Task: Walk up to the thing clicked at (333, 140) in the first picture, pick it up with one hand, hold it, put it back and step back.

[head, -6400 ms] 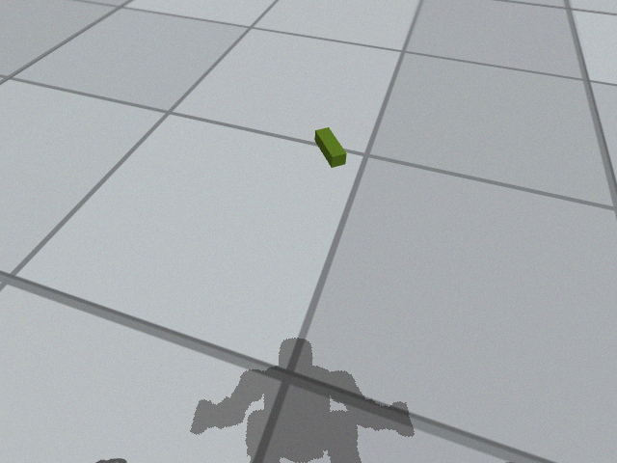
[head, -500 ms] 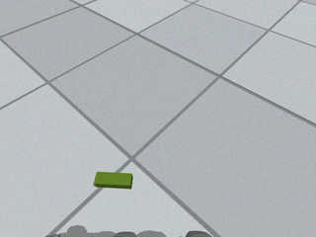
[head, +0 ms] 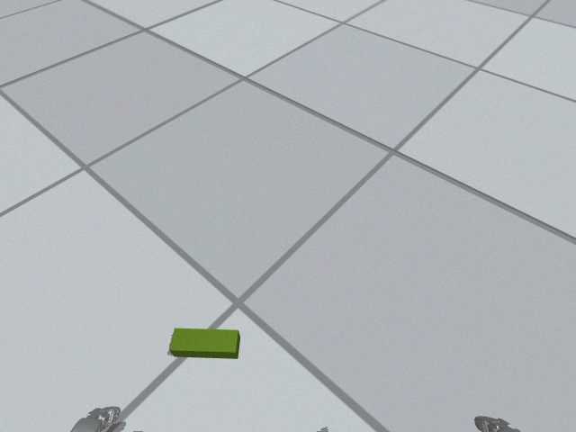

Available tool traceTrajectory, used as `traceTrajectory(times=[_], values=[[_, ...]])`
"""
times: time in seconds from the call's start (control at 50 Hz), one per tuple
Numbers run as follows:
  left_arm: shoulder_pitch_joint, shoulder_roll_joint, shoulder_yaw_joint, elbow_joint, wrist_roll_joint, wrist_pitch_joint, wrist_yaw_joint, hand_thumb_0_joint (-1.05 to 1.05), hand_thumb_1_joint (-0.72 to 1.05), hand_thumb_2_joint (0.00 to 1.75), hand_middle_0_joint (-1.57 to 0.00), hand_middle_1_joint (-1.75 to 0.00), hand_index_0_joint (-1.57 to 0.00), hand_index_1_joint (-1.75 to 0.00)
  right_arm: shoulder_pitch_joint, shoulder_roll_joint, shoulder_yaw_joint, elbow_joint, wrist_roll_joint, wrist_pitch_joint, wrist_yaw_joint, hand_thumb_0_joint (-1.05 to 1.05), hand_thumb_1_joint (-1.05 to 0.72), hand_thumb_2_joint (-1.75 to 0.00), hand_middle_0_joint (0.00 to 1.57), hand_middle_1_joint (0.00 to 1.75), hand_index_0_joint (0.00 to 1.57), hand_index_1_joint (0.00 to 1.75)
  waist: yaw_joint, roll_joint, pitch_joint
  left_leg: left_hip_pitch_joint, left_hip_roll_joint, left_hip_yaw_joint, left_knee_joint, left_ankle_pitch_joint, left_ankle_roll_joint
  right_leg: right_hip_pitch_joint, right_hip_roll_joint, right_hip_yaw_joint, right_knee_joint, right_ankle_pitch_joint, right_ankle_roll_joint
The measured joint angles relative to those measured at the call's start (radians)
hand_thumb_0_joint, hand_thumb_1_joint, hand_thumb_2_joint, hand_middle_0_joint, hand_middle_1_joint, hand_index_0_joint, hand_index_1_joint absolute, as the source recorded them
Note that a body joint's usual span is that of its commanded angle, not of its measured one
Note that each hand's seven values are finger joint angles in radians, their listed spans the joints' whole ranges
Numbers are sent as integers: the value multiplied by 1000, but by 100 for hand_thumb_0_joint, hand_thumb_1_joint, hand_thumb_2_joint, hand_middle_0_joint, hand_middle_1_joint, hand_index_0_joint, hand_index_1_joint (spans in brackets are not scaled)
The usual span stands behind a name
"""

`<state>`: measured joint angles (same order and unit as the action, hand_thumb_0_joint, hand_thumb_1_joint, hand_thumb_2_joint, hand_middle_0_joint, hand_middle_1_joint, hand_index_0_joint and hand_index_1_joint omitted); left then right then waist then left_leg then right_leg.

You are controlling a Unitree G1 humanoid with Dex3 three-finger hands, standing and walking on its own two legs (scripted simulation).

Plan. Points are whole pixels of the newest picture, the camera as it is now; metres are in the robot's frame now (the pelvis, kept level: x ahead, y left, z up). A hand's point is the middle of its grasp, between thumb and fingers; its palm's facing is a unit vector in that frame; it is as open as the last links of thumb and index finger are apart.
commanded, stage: walk up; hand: left
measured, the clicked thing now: (206, 343) +0.47 +0.30 -0.74
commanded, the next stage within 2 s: stand in 0.26 s
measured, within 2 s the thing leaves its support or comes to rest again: neither
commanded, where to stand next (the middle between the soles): +0.06 -0.01 m, yaw -1 degrees
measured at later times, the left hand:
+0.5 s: hand out of the picture +0.08 +0.26 -0.15, palm faces -0.04 -0.94 -0.34, open 7.4 cm
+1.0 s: hand out of the picture +0.06 +0.25 -0.15, palm faces -0.04 -0.94 -0.34, open 7.4 cm
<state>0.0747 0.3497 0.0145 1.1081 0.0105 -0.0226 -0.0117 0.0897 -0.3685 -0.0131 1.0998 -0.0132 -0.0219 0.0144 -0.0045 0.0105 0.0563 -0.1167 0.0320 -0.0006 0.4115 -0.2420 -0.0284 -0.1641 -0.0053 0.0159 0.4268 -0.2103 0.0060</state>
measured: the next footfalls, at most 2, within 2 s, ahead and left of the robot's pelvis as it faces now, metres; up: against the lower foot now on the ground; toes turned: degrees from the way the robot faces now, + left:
none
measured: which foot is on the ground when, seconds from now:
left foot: down 0.00-1.00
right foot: down 0.00-1.00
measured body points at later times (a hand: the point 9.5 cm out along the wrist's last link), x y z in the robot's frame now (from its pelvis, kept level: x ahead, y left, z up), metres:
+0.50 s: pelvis -0.01 +0.00 +0.00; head +0.00 +0.00 +0.45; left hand +0.09 +0.30 -0.12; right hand +0.06 -0.30 -0.13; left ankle -0.01 +0.14 -0.74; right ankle +0.02 -0.12 -0.74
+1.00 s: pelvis -0.01 +0.00 +0.00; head +0.01 +0.00 +0.45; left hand +0.06 +0.30 -0.13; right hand +0.05 -0.30 -0.13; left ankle -0.01 +0.14 -0.74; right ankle +0.02 -0.12 -0.74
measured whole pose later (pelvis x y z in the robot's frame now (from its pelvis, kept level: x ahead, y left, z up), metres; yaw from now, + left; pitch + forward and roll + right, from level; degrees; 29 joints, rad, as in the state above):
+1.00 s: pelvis -0.01 +0.00 +0.00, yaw +0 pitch -2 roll +0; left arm 0.12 0.35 0.00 1.14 0.01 -0.01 -0.01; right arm 0.11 -0.35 -0.01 1.15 -0.01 -0.01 0.02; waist -0.01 0.00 0.07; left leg -0.11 0.03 0.00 0.33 -0.18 -0.03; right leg -0.16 -0.01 0.02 0.35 -0.15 0.01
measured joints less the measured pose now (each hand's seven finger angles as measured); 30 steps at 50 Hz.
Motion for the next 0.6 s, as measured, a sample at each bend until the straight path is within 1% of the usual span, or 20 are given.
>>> traceTrajectory(times=[0.26,0.36,0.6], values=[[21,-7,4,29,2,9,-2,1,90,90,-21,-30,-20,-30,44,11,-1,34,-3,3,-1,1,-90,-90,21,30,20,30,-6,-6,4,20,-4,17,-31,13,7,14,-3,16,-31,18,8],[10,-3,-2,30,-4,11,1,1,90,90,-21,-30,-20,-30,29,21,2,39,0,5,-3,1,-90,-90,21,30,20,30,-12,-10,13,27,-9,15,-58,33,5,18,-9,14,-47,31,10],[2,-1,-15,27,0,9,3,1,90,90,-21,-30,-20,-30,-11,20,3,43,1,10,2,1,-90,-90,21,30,20,30,-7,-6,14,24,-7,8,-93,67,1,16,-8,8,-80,62,7]])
